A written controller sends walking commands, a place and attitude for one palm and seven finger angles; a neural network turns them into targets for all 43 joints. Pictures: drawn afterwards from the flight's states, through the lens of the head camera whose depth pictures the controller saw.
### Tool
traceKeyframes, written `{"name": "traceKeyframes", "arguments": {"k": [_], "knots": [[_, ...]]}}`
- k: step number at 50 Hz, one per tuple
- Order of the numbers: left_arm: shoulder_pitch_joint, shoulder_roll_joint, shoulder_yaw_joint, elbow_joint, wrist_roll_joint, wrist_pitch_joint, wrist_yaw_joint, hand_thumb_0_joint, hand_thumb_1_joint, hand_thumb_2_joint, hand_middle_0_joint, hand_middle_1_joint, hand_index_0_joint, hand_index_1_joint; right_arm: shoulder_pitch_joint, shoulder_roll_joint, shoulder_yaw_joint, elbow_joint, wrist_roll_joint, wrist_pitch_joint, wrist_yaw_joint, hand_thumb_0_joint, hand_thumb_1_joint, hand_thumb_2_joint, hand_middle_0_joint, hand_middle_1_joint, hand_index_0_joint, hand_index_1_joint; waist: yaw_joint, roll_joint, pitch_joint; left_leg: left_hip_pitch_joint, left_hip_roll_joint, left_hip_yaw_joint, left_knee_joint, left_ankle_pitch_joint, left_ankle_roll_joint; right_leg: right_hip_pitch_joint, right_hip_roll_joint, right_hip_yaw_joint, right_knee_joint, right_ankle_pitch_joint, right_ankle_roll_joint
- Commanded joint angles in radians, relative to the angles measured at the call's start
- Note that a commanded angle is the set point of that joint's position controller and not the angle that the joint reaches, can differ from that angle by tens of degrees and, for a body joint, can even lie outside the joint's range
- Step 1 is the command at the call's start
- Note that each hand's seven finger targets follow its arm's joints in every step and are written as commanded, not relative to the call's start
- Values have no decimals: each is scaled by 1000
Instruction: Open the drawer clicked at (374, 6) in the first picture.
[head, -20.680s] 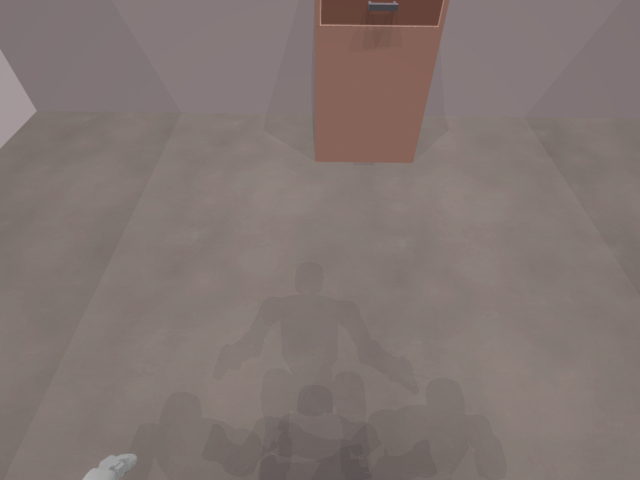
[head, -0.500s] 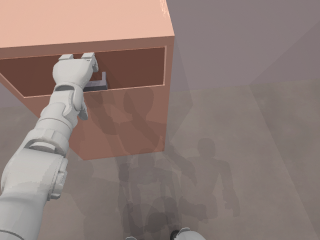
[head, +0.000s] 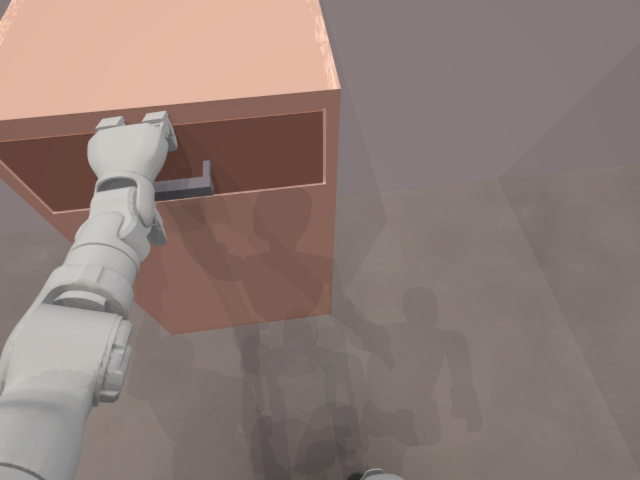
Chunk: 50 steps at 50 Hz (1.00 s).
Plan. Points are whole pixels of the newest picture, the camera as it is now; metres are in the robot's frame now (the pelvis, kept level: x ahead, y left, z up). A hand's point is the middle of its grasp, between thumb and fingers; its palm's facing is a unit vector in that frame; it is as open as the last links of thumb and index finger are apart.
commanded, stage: re-aim the fingers above the handle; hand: left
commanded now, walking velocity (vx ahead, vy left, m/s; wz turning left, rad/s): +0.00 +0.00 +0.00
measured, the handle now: (175, 179) +0.55 +0.18 +0.00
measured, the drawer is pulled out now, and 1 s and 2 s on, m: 0.00 0.00 0.00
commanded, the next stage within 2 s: lower the fingers behind the handle in 0.28 s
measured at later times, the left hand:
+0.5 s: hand (168, 174) +0.51 +0.17 +0.06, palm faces +0.03 +0.00 -1.00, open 13.4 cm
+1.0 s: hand (151, 208) +0.49 +0.20 +0.02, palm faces -0.04 -0.01 -1.00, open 13.9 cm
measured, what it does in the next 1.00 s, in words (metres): stands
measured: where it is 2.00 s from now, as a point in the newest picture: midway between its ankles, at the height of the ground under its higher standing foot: outside the picture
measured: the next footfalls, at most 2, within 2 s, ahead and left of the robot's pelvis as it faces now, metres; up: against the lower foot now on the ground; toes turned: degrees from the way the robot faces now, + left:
none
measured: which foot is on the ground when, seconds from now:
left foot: down 0.00-1.00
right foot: down 0.00-1.00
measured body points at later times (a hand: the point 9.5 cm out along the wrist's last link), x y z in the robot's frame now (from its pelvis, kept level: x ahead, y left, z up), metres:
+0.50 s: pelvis +0.00 +0.00 +0.00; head +0.10 -0.02 +0.43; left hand +0.50 +0.17 +0.11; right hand +0.02 -0.27 -0.14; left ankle -0.03 +0.09 -0.72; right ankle +0.00 -0.10 -0.72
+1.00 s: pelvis -0.02 -0.01 -0.02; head +0.10 -0.01 +0.41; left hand +0.48 +0.20 +0.07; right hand -0.04 -0.29 -0.14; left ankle -0.03 +0.09 -0.72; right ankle +0.00 -0.10 -0.72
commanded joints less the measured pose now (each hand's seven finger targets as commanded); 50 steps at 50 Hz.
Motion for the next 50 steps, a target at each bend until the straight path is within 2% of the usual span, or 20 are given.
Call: {"name": "traceKeyframes", "arguments": {"k": [1,2,6,10,12,15,16,18,24,25,28,30,32,36,38,40,41,44,48,50], "knots": [[-434,203,-22,-191,-7,-8,9,0,-500,300,-300,-1200,-300,-1200,136,-159,-67,-51,9,-21,-9,0,-900,-900,200,300,200,300,-6,-64,-410,196,-16,-44,-29,386,3,282,-4,30,-53,359,15],[-414,183,-39,-190,-9,-14,-1,0,-500,300,-300,-1200,-300,-1200,142,-158,-72,-50,10,-22,-6,0,-900,-900,200,300,200,300,-4,-39,-410,215,-15,-46,-29,391,3,268,-3,28,-55,351,16],[-500,89,-111,-275,-45,-65,-36,0,-500,300,-300,-1200,-300,-1200,156,-159,-85,-33,8,-25,1,0,-900,-900,200,300,200,300,-47,-40,-399,285,-14,-67,-12,421,7,209,2,30,-66,340,14],[-558,174,-39,-320,-33,-113,-5,0,-500,300,-300,-1200,-300,-1200,163,-159,-86,-16,-1,-28,-1,0,-900,-900,200,300,200,300,-39,-5,-412,269,-22,-79,2,416,5,197,0,33,-43,335,10],[-571,248,20,-327,-11,-121,35,0,-500,300,-300,-1200,-300,-1200,160,-155,-82,-17,-7,-28,-2,0,-900,-900,200,300,200,300,-16,36,-453,254,-27,-82,14,439,0,204,0,33,-19,343,4],[-550,273,52,-272,14,-77,100,0,-500,300,-300,-1200,-300,-1200,146,-151,-71,-19,-15,-28,5,0,-900,-900,200,300,200,300,-2,52,-460,207,-29,-73,27,455,-9,203,1,24,8,360,0],[-532,316,95,-245,18,-51,115,0,-500,300,-300,-1200,-300,-1200,141,-154,-68,-18,-18,-25,6,0,-900,-900,200,300,200,300,9,19,-474,182,-30,-71,31,470,-7,236,1,24,14,388,0],[-480,310,82,-168,20,15,125,0,-500,300,-300,-1200,-300,-1200,134,-156,-61,-27,-12,-18,13,0,-900,-900,200,300,200,300,15,-10,-466,136,-30,-58,22,447,-9,264,0,17,19,399,6],[-474,305,53,-90,17,114,91,0,-500,300,-300,-1200,-300,-1200,128,-167,-57,-33,4,3,12,0,-900,-900,200,300,200,300,4,-95,-444,88,-29,-35,-5,380,-2,318,-4,27,-8,415,21],[-457,277,31,-70,10,119,75,0,-500,300,-300,-1200,-300,-1200,126,-166,-57,-39,6,4,9,0,-900,-900,200,300,200,300,-2,-113,-431,86,-31,-32,-12,358,0,319,-4,28,-19,399,23],[-440,304,27,-10,-5,121,32,0,-500,300,-300,-1200,-300,-1200,120,-173,-45,-44,15,8,-6,0,-900,-900,200,300,200,300,-16,-151,-348,26,-31,-25,-28,246,4,309,-12,40,-41,323,32],[-434,327,27,8,-5,108,6,0,-500,300,-300,-1200,-300,-1200,119,-176,-38,-49,17,3,-15,0,-900,-900,200,300,200,300,-18,-154,-306,-10,-33,-25,-30,187,6,291,-16,48,-48,264,34],[-424,358,35,-1,2,81,-12,0,-500,300,-300,-1200,-300,-1200,122,-174,-36,-59,18,1,-23,0,-900,-900,200,300,200,300,-13,-119,-325,-26,-35,-22,-20,165,6,295,-22,60,-42,245,33],[-407,298,4,-17,10,24,-25,0,-500,300,-300,-1200,-300,-1200,144,-169,-41,-72,15,-17,-25,0,-900,-900,200,300,200,300,-22,-97,-325,-12,-29,-28,3,166,6,228,-14,52,-26,220,24],[-422,313,23,-94,7,-27,-26,0,-500,300,-300,-1200,-300,-1200,162,-170,-50,-79,10,-31,-26,0,-900,-900,200,300,200,300,-18,-66,-393,7,-26,-34,28,182,8,222,-12,58,-6,228,23],[-465,293,20,-183,0,-90,-21,0,-500,300,-300,-1200,-300,-1200,178,-163,-63,-78,2,-46,-25,0,-900,-900,200,300,200,300,-21,-19,-464,52,-24,-44,49,223,9,216,-12,65,10,256,19],[-500,265,5,-244,-7,-123,-17,0,-500,300,-300,-1200,-300,-1200,180,-158,-71,-75,-1,-51,-23,0,-900,-900,200,300,200,300,-34,-32,-502,77,-22,-50,67,247,13,218,-11,72,16,280,20],[-521,304,45,-263,2,-175,32,0,-500,300,-300,-1200,-300,-1200,201,-163,-80,-43,-8,-63,-23,0,-900,-900,200,300,200,300,-40,0,-498,61,-23,-69,95,238,11,149,-8,68,36,238,16],[-519,221,-2,-158,16,-124,109,0,-500,300,-300,-1200,-300,-1200,224,-168,-83,4,-15,-71,2,0,-900,-900,200,300,200,300,-59,42,-427,71,-17,-89,106,240,1,3,7,26,50,156,6],[-539,229,5,-133,18,-87,134,0,-500,300,-300,-1200,-300,-1200,227,-173,-82,11,-20,-70,12,0,-900,-900,200,300,200,300,-62,49,-451,80,-16,-91,112,257,0,-5,11,21,55,159,5]]}}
